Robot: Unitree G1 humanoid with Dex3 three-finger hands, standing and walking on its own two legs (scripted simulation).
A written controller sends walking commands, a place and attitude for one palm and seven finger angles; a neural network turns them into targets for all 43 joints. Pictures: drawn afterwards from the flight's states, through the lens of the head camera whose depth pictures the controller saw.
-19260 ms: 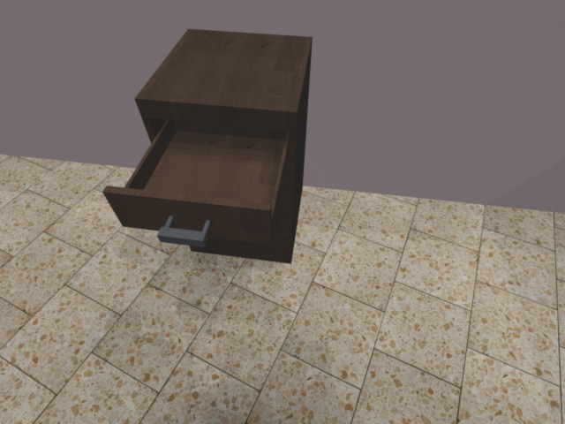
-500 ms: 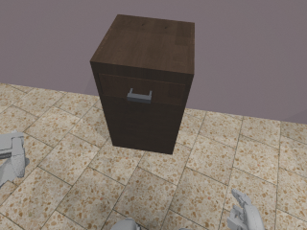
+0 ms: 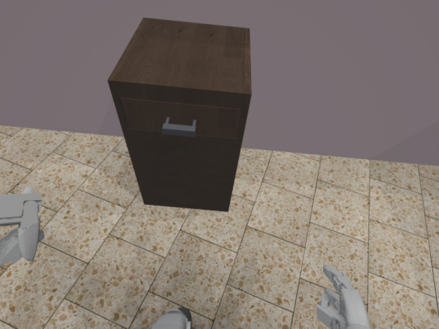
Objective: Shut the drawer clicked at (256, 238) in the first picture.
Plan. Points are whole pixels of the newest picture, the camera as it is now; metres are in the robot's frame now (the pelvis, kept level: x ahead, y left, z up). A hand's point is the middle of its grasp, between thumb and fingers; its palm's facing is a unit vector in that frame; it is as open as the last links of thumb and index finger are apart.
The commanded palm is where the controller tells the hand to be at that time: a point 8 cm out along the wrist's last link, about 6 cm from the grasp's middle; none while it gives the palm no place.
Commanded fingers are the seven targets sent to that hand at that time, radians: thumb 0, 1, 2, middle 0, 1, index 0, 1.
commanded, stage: step back with the hand held close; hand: left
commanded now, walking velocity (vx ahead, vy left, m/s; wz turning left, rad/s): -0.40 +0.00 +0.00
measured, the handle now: (180, 125) +0.73 +0.14 -0.15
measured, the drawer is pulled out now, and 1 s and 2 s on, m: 0.00 0.00 0.00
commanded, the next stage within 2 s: stop stepping back and stand still in 0.14 s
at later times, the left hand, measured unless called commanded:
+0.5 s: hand out of the picture +0.13 +0.29 +0.18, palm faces +0.36 -0.84 -0.41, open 3.2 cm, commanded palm +0.07 +0.32 +0.19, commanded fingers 0.00 0.90 0.90 -1.40 -1.60 -1.40 -1.60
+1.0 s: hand out of the picture +0.09 +0.27 +0.17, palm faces +0.36 -0.81 -0.46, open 3.2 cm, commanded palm +0.03 +0.31 +0.19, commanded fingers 0.00 0.90 0.90 -1.40 -1.60 -1.40 -1.60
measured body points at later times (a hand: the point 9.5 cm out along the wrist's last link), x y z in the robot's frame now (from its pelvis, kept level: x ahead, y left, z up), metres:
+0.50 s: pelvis -0.07 +0.04 +0.01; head -0.06 +0.08 +0.46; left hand +0.10 +0.33 +0.20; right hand +0.08 -0.18 -0.07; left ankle +0.02 +0.12 -0.73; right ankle -0.08 -0.09 -0.71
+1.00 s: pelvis -0.10 +0.04 +0.01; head -0.12 +0.04 +0.46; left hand +0.07 +0.31 +0.20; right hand +0.03 -0.21 -0.08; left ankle -0.03 +0.14 -0.72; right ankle -0.10 -0.06 -0.72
